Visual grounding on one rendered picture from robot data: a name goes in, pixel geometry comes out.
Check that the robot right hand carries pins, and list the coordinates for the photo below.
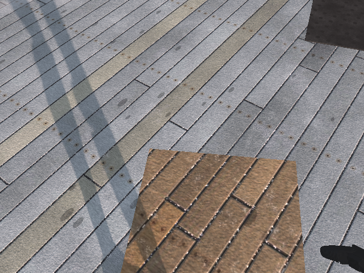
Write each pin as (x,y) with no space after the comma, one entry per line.
(353,256)

